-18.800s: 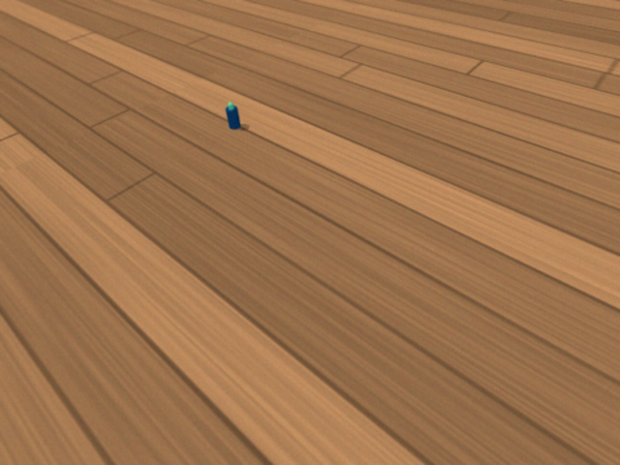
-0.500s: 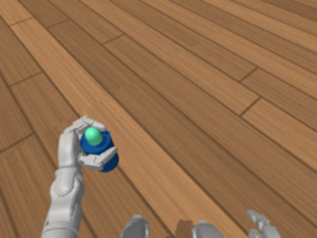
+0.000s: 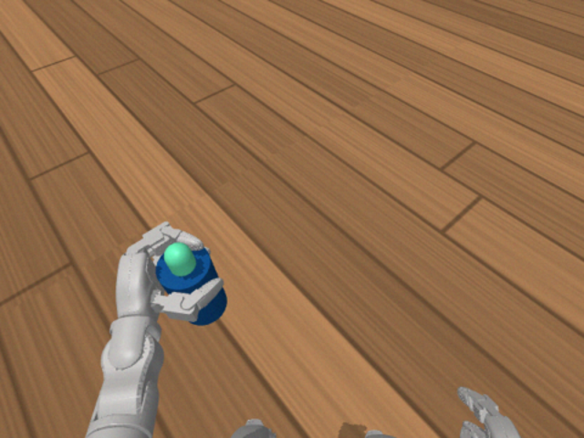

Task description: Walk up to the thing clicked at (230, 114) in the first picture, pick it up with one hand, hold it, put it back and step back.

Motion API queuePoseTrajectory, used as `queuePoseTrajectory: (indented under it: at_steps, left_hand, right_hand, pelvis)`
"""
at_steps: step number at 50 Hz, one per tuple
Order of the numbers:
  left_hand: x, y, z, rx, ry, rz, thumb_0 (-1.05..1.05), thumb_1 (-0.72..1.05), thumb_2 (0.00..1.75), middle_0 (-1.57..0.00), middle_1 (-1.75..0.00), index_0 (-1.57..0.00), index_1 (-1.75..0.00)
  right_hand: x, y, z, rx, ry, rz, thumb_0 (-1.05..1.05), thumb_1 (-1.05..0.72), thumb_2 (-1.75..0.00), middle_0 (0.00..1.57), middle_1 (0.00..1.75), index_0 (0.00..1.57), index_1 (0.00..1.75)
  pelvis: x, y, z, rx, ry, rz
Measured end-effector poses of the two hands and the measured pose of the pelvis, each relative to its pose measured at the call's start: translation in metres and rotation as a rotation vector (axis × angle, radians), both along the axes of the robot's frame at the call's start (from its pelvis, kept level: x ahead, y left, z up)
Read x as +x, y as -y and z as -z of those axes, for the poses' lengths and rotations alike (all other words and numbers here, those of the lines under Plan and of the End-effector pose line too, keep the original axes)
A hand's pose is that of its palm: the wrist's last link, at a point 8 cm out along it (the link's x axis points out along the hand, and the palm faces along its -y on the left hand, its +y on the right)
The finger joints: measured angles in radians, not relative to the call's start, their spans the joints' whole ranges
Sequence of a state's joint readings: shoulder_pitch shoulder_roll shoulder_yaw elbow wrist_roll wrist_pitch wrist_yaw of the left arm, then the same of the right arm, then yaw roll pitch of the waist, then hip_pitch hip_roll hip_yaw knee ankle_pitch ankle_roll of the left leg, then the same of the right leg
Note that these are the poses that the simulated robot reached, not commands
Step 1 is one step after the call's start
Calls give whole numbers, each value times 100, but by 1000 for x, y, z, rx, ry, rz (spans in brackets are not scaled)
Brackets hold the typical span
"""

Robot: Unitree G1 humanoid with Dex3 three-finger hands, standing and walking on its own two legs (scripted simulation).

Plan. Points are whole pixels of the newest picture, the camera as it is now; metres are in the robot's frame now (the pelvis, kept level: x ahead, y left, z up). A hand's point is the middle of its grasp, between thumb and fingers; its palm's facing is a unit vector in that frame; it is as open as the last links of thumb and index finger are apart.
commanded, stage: lift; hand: left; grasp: from the side
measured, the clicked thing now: (191, 279) +0.33 +0.17 +0.03
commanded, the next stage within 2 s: hold in 0.08 s
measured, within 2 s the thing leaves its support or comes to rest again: neither
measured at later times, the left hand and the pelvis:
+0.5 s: hand (184, 264) +0.33 +0.17 +0.07, palm faces +0.11 -0.99 +0.00, open 8.1 cm; pelvis +0.01 +0.00 +0.01, yaw +0 degrees
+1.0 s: hand (184, 268) +0.32 +0.17 +0.08, palm faces +0.11 -0.99 +0.00, open 8.1 cm; pelvis +0.00 +0.00 +0.02, yaw +0 degrees
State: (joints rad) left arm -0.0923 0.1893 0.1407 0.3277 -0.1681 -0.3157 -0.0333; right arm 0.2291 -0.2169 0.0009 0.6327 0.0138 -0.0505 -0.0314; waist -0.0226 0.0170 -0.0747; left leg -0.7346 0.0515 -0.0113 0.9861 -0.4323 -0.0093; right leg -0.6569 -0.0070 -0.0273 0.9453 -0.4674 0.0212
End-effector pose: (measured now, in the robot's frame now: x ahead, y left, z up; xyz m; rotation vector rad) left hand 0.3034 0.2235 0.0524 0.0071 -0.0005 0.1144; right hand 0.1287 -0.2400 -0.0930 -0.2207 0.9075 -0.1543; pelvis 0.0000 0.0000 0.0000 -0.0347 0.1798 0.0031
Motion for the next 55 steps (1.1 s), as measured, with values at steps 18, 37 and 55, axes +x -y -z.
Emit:
queuePoseTrajectory:
  at_steps: [18,37,55]
  left_hand:
    - [7,0,-14,-5,10,4,-1,-27,101,-72,-97,-97,-110]
    - [-3,2,-26,4,20,0,-1,-27,101,-72,-97,-96,-110]
    - [-6,3,-30,-6,28,0,-1,-27,101,-72,-97,-96,-110]
  right_hand:
    - [4,3,-9,4,-14,7,1,-93,-90,20,30,20,30]
    - [4,-1,-18,11,11,-1,1,-93,-90,20,30,20,30]
    - [2,1,-22,7,21,-6,1,-93,-90,20,30,20,30]
  pelvis:
    - [8,0,-10,3,32,1]
    - [3,0,-17,8,68,-1]
    - [1,1,-20,9,83,-2]
